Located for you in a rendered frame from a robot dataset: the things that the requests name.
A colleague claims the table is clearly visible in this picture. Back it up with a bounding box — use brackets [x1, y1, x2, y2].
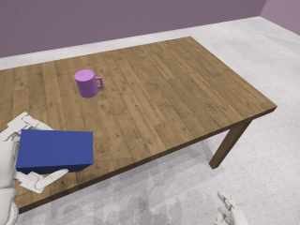
[0, 36, 278, 215]

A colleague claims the right robot hand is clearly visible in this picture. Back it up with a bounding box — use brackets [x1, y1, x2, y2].
[214, 190, 249, 225]

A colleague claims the left robot forearm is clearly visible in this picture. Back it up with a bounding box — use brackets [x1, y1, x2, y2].
[0, 187, 19, 225]

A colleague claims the left robot hand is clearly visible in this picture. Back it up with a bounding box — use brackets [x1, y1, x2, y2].
[0, 112, 68, 194]

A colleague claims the sponge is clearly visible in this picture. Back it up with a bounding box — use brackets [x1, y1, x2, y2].
[16, 129, 94, 175]

